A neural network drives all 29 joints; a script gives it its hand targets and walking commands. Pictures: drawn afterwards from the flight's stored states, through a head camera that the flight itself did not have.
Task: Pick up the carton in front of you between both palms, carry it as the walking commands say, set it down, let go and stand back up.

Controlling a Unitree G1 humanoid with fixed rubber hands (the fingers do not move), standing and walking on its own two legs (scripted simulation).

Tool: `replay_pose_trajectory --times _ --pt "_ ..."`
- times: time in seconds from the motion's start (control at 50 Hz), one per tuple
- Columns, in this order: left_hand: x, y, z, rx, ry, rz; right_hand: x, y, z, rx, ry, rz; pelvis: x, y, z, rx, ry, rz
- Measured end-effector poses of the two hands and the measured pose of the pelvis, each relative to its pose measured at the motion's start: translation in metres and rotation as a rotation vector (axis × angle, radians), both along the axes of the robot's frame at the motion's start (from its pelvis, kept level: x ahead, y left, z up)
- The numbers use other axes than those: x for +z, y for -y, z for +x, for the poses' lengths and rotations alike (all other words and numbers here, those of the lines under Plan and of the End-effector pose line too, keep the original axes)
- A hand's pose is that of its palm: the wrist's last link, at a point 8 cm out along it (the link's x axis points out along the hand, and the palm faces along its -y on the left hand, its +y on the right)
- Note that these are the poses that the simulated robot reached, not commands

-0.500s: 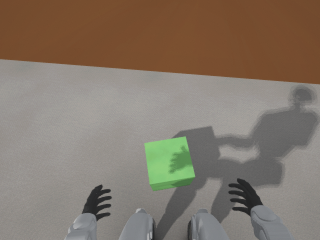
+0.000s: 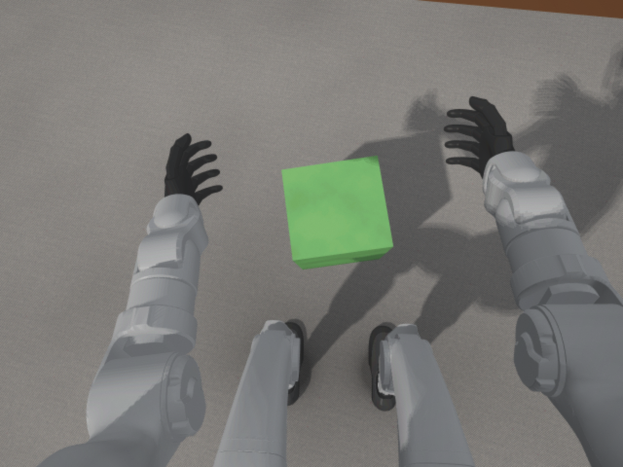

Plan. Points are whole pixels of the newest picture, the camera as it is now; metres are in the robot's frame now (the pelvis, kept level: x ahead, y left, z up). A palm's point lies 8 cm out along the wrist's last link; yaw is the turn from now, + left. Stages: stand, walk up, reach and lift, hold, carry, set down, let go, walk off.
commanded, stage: reach and lift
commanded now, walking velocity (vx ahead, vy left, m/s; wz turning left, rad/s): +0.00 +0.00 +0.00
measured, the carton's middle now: (335, 219) +0.49 +0.02 -0.53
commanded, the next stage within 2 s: none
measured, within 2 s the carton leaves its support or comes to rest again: leaves its support in 1.88 s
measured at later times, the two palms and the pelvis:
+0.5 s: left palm (218, 188) +0.47 +0.21 -0.21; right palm (452, 158) +0.53 -0.17 -0.22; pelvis +0.02 +0.00 -0.07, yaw +1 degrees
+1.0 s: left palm (251, 219) +0.47 +0.20 -0.43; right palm (418, 198) +0.52 -0.16 -0.43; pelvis -0.04 +0.00 -0.26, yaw +2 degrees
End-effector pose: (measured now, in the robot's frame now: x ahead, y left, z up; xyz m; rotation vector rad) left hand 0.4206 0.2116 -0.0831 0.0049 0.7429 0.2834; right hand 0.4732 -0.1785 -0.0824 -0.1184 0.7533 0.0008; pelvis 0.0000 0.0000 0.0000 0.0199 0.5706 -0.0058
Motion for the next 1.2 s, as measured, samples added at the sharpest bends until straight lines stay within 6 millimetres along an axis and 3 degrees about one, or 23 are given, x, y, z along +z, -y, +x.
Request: replay_pose_trajectory --times 0.18,0.28,0.36,0.52,0.62,0.72,0.88,1.06,1.2 --pt "-0.015 0.001 0.05 0.006 0.097 0.013 -0.015 -0.001 0.059 0.02 0.094 0.005 -0.007 0.001 0.007 0.0 -0.15 0.006" --pt "-0.03 0.0 0.058 0.001 0.101 0.009 -0.031 -0.002 0.067 0.02 0.097 0.012 -0.008 0.001 0.019 0.002 -0.223 0.009" --pt "-0.054 0.0 0.058 0.0 0.085 0.004 -0.056 -0.004 0.066 0.012 0.081 0.019 -0.021 0.001 0.025 0.005 -0.279 0.01" --pt "-0.142 0.002 0.049 -0.009 0.034 0.0 -0.148 -0.008 0.05 -0.007 0.038 0.013 -0.081 -0.002 0.022 0.009 -0.354 0.014" --pt "-0.203 0.0 0.043 -0.011 0.034 0.005 -0.211 -0.005 0.041 -0.016 0.05 0.003 -0.131 -0.004 0.008 0.014 -0.347 0.015" --pt "-0.252 -0.001 0.04 -0.009 0.041 0.002 -0.259 -0.004 0.039 -0.018 0.066 0.001 -0.179 -0.005 -0.009 0.016 -0.294 0.016" --pt "-0.308 0.005 0.044 -0.007 0.024 -0.01 -0.312 -0.011 0.044 -0.026 0.053 0.005 -0.235 -0.005 -0.032 0.019 -0.185 0.018" --pt "-0.366 0.009 0.046 -0.022 -0.023 -0.011 -0.371 -0.015 0.043 -0.029 0.008 0.006 -0.269 -0.004 -0.037 0.022 -0.118 0.021" --pt "-0.376 0.001 0.053 -0.021 -0.01 -0.004 -0.388 -0.022 0.043 -0.014 0.025 0.012 -0.281 -0.003 -0.029 0.026 -0.092 0.017"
